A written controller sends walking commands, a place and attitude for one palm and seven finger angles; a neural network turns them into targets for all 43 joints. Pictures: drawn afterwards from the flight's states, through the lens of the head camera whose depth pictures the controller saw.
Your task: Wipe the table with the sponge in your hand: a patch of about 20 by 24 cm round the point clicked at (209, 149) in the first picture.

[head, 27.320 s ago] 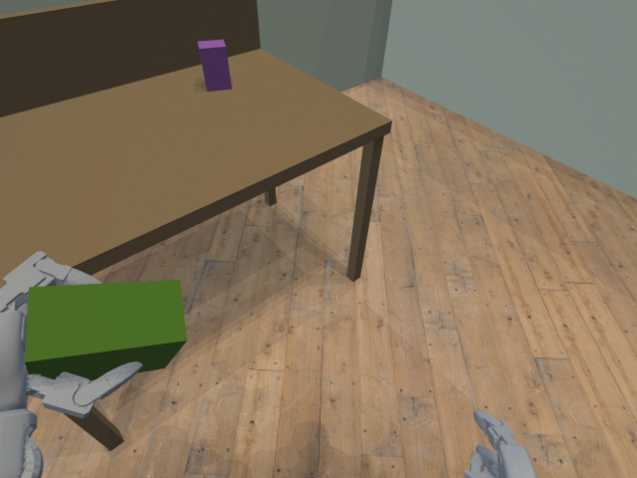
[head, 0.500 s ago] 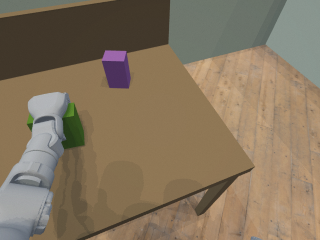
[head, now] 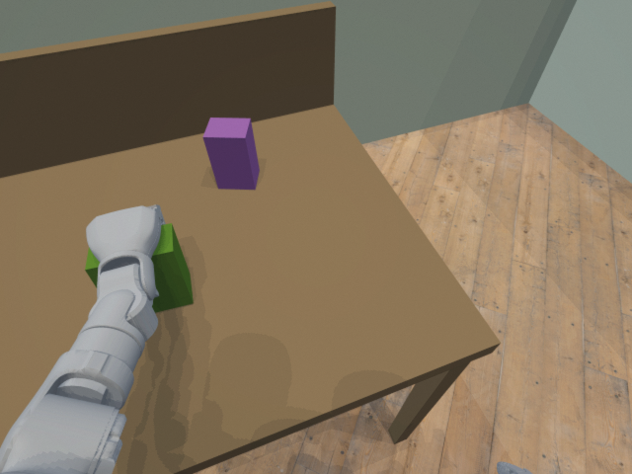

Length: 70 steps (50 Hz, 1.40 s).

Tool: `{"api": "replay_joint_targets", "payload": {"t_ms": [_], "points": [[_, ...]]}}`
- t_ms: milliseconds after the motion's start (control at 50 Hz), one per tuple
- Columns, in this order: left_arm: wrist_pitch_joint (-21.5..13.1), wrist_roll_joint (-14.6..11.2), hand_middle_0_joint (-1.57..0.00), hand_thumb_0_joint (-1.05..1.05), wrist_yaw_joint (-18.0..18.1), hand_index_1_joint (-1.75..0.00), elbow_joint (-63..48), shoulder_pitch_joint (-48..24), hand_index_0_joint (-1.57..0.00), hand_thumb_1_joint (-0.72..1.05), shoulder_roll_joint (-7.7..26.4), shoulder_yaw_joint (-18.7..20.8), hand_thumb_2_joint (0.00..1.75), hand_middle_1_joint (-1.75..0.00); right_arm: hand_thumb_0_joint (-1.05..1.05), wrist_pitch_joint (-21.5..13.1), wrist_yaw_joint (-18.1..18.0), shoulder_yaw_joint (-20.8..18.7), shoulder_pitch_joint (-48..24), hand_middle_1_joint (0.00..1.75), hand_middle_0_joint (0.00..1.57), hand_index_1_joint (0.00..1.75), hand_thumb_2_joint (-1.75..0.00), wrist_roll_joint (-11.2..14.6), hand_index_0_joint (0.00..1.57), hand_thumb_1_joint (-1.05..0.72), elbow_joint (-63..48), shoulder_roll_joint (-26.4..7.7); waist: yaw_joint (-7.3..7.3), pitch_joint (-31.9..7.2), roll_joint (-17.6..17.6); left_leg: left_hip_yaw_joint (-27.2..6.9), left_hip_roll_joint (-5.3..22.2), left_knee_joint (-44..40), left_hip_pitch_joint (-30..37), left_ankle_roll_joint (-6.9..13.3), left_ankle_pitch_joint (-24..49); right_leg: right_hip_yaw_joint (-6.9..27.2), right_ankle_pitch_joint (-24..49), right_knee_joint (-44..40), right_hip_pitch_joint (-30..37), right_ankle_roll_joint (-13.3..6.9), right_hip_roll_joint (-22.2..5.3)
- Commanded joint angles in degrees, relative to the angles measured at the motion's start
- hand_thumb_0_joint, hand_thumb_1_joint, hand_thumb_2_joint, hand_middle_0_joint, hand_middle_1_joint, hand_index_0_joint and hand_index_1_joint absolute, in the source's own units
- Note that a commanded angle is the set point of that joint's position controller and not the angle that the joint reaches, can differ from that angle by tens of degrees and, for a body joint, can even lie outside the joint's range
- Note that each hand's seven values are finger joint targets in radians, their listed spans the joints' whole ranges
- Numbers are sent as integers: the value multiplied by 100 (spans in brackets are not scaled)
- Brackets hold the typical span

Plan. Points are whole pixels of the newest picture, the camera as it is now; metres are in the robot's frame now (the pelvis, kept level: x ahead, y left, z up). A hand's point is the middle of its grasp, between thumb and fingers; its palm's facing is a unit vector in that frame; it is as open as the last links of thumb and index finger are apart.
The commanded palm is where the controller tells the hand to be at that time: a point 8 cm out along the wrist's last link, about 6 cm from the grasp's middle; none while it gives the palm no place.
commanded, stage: wipe back along the middle lane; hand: left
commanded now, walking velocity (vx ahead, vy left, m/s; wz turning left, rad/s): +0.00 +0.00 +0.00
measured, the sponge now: (148, 281) +0.38 +0.28 -0.02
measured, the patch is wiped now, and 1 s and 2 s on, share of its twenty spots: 0.55 0.60 0.70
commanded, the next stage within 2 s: slide across to the third lane in 1.42 s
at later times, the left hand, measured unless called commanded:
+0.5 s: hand (146, 286) +0.34 +0.26 +0.03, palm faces -0.04 -0.01 -1.00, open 10.2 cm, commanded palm +0.31 +0.23 +0.06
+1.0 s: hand (151, 311) +0.31 +0.24 +0.03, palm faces +0.00 -0.05 -1.00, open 10.2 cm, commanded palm +0.26 +0.22 +0.06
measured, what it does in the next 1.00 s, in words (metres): stands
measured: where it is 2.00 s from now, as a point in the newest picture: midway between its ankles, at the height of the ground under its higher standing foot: outside the picture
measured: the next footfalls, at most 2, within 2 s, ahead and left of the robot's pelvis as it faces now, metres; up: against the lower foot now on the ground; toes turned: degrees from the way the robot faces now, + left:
none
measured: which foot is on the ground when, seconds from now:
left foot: down 0.00-1.00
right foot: down 0.00-1.00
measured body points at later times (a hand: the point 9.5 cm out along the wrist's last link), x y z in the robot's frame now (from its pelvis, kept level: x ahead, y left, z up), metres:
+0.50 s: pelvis -0.01 +0.00 +0.00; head +0.01 -0.02 +0.45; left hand +0.34 +0.25 +0.08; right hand +0.16 -0.24 -0.12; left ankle -0.02 +0.11 -0.73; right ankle -0.02 -0.13 -0.73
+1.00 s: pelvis +0.00 +0.00 +0.00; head +0.00 -0.03 +0.45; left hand +0.30 +0.23 +0.08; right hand +0.20 -0.23 -0.10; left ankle -0.02 +0.11 -0.73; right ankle -0.02 -0.13 -0.73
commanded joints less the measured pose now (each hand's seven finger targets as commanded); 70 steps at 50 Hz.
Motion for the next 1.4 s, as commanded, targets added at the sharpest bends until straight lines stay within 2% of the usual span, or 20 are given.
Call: {"api": "replay_joint_targets", "payload": {"t_ms": [0, 180, 200, 240, 380, 440, 520, 580, 680, 740, 880, 940, 980, 1060, 1120, 1160, 1180, 1240, 1360, 1380], "points": [[66, 74, -120, 0, -47, -160, -800, -952, -120, 10, 726, 7, 130, -160, 0, -213, -46, -221, -345, 30, 20, 30, -90, 1, 20, -90, -758, -774, 82, -1570, -247, -94, -108, -158, 1056, 157, 2167, -4, 2218, -120, 816, -352, 123], [380, -27, -120, 0, -18, -160, -1046, -648, -120, 10, 167, -392, 130, -160, 0, -199, -50, -170, -640, 30, 20, 30, -90, 30, 20, -90, -864, -740, 80, -1203, -329, -140, -94, -270, 1061, 127, 1744, -57, 1601, -183, 573, -374, 151], [415, -23, -120, 0, -8, -160, -996, -592, -120, 10, 252, -307, 130, -160, 0, -200, -57, -165, -653, 30, 20, 30, -90, 28, 20, -90, -851, -739, 103, -1184, -423, -133, -96, -262, 1033, 130, 1699, -37, 1614, -184, 591, -374, 148], [482, -24, -120, 0, -38, -160, -977, -517, -120, 10, 75, -471, 130, -160, 0, -194, -66, -131, -719, 30, 20, 30, -90, 35, 20, -90, -883, -729, 89, -1128, -534, -116, -113, -274, 973, 131, 1606, -35, 1591, -192, 583, -361, 142], [567, -69, -120, 0, -61, -160, -1278, -19, -120, 10, -130, -562, 130, -160, 0, -200, -39, -96, -895, 30, 20, 30, -90, 37, 20, -90, -1032, -689, 204, -1132, -467, -144, -118, -245, 1000, 108, 1630, -51, 1558, -113, 639, -385, 150], [659, -64, -120, 0, -73, -160, -1391, -173, -120, 10, -144, -629, 130, -160, 0, -193, -65, -71, -965, 30, 20, 30, -90, 43, 20, -90, -1022, -681, 152, -1022, -505, -144, -116, -271, 994, 117, 1454, -31, 1413, -154, 555, -374, 148], [727, -75, -120, 0, -95, -160, -1502, 123, -120, 10, -97, -559, 130, -160, 0, -210, -66, -51, -1012, 30, 20, 30, -90, 47, 20, -90, -1040, -676, 204, -972, -546, -148, -131, -263, 996, 114, 1494, -27, 1491, -135, 628, -381, 148], [753, -85, -120, 0, -142, -160, -1800, 335, -120, 10, -346, -784, 130, -160, 0, -245, -49, -44, -1104, 30, 20, 30, -90, 53, 20, -90, -1124, -649, 229, -1075, -500, -148, -143, -244, 1072, 123, 1584, -27, 1557, -97, 704, -383, 159], [835, -136, -120, 0, -169, -160, -2055, 619, -120, 10, -278, -720, 130, -160, 0, -275, -41, -30, -1197, 30, 20, 30, -90, 58, 20, -90, -1172, -654, 264, -988, -544, -145, -158, -245, 1038, 127, 1507, 2, 1555, -103, 764, -377, 159], [881, -129, -120, 0, -193, -160, -2203, 782, -120, 10, -449, -875, 130, -160, 0, -291, -13, -10, -1267, 30, 20, 30, -90, 59, 20, -90, -1196, -634, 271, -903, -580, -159, -152, -249, 1030, 119, 1526, 3, 1603, -74, 727, -384, 156], [985, -226, -120, 0, -208, -160, -2787, 1476, -120, 10, -479, -855, 130, -160, 0, -343, 31, 4, -1423, 30, 20, 30, -90, 71, 20, -90, -1325, -612, 350, -889, -647, -142, -171, -221, 1042, 124, 1697, 34, 1944, -24, 954, -363, 150], [1041, -220, -120, 0, -193, -160, -2932, 1848, -120, 10, -297, -670, 130, -160, 0, -371, 36, 21, -1472, 30, 20, 30, -90, 72, 20, -90, -1338, -611, 407, -867, -737, -117, -194, -207, 1050, 120, 1737, 108, 2137, -26, 1050, -360, 144], [1070, -265, -120, 0, -208, -160, -3172, 2070, -120, 10, -403, -748, 130, -160, 0, -386, 56, 24, -1537, 30, 20, 30, -90, 75, 20, -90, -1400, -591, 428, -877, -669, -112, -194, -213, 1067, 117, 1785, 84, 2194, -5, 1123, -351, 138], [1113, -258, -120, 0, -205, -160, -3458, 2338, -120, 10, -324, -686, 130, -160, 0, -396, 95, 20, -1620, 30, 20, 30, -90, 86, 20, -90, -1416, -582, 438, -775, -665, -136, -173, -235, 1109, 98, 1789, 131, 2139, -17, 1099, -370, 151], [1145, -275, -120, 0, -207, -160, -3618, 2590, -120, 10, -513, -865, 130, -160, 0, -401, 117, 44, -1706, 30, 20, 30, -90, 75, 20, -90, -1467, -540, 481, -654, -669, -143, -163, -275, 1108, 102, 1677, 102, 1943, -34, 1022, -367, 158], [1154, -294, -120, 0, -183, -160, -3736, 2760, -120, 10, -409, -761, 130, -160, 0, -398, 127, 30, -1767, 30, 20, 30, -90, 82, 20, -90, -1457, -553, 512, -712, -620, -158, -162, -283, 1131, 92, 1689, 147, 1959, -28, 1090, -382, 165], [1166, -283, -120, 0, -200, -160, -3847, 2664, -120, 10, -577, -957, 130, -160, 0, -391, 126, 40, -1784, 30, 20, 30, -90, 76, 20, -90, -1478, -533, 470, -666, -658, -152, -157, -287, 1136, 104, 1635, 118, 1865, -25, 1030, -371, 171], [1217, -263, -120, 0, -190, -160, -3795, 2648, -120, 10, -503, -922, 130, -160, 0, -389, 121, 43, -1830, 30, 20, 30, -90, 87, 20, -90, -1439, -536, 477, -462, -700, -153, -160, -330, 1104, 113, 1379, 173, 1528, -121, 889, -373, 179], [1211, -223, -120, 0, -211, -160, -3910, 2902, -120, 10, -444, -874, 130, -160, 0, -414, 126, 39, -1907, 30, 20, 30, -90, 80, 20, -90, -1459, -534, 547, -546, -645, -181, -173, -362, 1114, 115, 1242, 202, 1292, -107, 953, -392, 200], [1206, -207, -120, 0, -223, -160, -3974, 2851, -120, 10, -648, -1096, 130, -160, 0, -415, 137, 47, -1936, 30, 20, 30, -90, 81, 20, -90, -1494, -502, 515, -560, -616, -148, -181, -341, 1135, 132, 1231, 186, 1260, -98, 921, -382, 196]]}}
